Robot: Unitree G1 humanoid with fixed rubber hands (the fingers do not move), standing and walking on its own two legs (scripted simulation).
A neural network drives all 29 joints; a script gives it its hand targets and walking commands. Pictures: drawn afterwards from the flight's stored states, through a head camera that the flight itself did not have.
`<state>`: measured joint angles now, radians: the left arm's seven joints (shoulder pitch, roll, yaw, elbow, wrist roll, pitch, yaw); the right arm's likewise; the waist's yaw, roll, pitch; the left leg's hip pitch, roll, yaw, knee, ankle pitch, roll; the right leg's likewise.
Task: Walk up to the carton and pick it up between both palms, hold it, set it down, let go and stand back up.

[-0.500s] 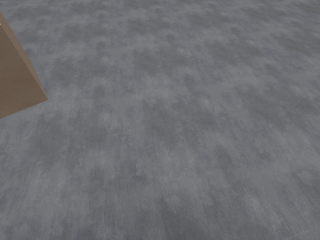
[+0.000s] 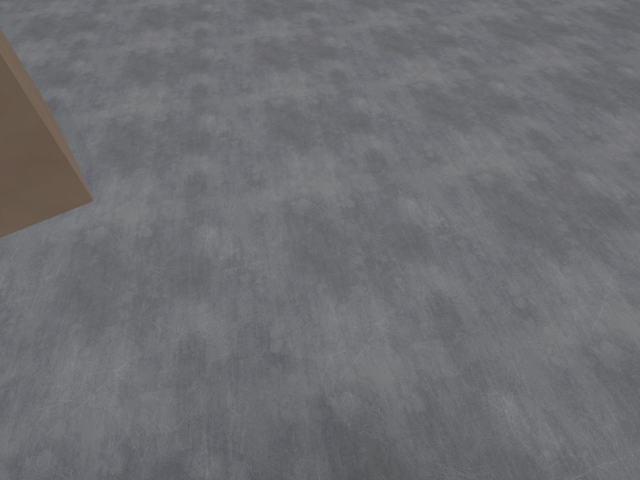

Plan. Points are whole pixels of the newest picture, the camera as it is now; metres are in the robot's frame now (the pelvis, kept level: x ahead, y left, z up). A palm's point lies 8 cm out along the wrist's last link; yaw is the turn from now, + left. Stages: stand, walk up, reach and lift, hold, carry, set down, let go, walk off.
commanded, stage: walk up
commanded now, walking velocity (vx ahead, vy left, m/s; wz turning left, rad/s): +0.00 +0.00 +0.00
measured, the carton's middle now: out of the picture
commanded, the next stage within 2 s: none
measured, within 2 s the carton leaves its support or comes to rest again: neither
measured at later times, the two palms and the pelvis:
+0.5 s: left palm out of the picture -0.03 +0.30 -0.16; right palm out of the picture +0.05 -0.19 -0.14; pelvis -0.02 +0.04 -0.01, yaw +14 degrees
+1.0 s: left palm out of the picture -0.16 +0.32 -0.13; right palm (266, 329) +0.37 +0.11 -0.13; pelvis +0.09 +0.20 -0.03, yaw +29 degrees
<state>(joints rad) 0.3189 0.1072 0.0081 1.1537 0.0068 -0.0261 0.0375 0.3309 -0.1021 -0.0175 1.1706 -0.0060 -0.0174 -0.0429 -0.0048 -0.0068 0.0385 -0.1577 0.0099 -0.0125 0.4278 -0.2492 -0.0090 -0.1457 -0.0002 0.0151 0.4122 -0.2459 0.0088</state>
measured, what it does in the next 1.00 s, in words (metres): steps to the left, turning left: right foot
